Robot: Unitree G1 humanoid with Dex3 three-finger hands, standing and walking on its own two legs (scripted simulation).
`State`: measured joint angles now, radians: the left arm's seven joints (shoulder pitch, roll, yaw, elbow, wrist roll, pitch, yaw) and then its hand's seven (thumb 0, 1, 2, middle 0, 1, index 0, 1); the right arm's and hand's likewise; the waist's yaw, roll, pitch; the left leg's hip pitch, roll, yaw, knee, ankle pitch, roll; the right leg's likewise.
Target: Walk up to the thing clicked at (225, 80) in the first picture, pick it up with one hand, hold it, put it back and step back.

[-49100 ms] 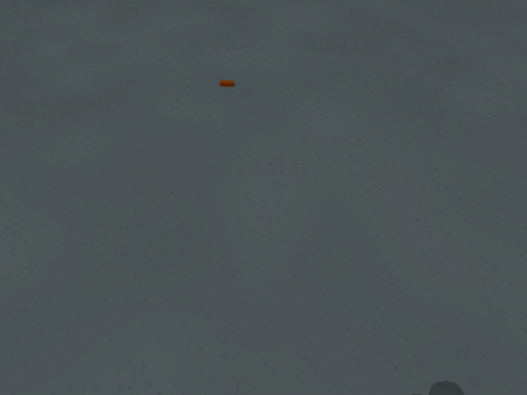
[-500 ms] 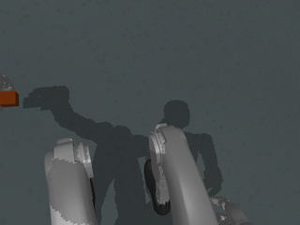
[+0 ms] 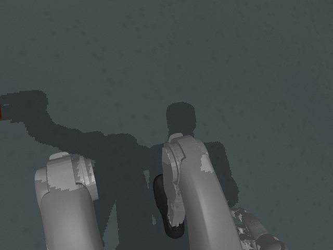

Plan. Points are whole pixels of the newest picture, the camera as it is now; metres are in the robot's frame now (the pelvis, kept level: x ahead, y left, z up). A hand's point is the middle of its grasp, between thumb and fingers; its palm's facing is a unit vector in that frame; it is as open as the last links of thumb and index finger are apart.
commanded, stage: lower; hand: left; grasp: from above
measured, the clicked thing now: out of the picture +0.43 +0.37 -0.22
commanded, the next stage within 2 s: rest in 0.02 s
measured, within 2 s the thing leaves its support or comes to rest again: rests again in 1.02 s
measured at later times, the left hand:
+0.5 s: hand out of the picture +0.43 +0.35 -0.23, palm faces -0.46 -0.11 -0.88, open 6.5 cm
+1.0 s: hand out of the picture +0.42 +0.35 -0.25, palm faces -0.46 -0.12 -0.88, open 6.5 cm
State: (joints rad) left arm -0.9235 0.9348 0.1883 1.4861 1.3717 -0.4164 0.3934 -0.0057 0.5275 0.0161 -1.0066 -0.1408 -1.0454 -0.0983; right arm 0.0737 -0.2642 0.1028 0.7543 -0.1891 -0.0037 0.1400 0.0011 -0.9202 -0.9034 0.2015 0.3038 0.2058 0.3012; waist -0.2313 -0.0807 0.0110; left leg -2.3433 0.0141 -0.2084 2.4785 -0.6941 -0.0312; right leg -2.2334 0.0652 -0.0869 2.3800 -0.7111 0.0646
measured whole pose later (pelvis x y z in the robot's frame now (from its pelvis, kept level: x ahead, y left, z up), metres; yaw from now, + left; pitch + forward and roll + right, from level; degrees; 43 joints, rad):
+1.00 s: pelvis +0.00 +0.01 -0.03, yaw -4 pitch +26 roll -13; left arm -0.94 1.05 0.17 1.67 1.39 -0.37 0.58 0.00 0.52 0.00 -1.04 -0.10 -1.08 -0.05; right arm 0.03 -0.29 0.25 0.73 -0.29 -0.11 0.17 0.00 -0.91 -0.90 0.20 0.30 0.21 0.30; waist -0.31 -0.16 0.10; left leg -2.36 0.02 -0.28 2.60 -0.72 -0.03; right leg -2.24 0.10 -0.14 2.44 -0.70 0.07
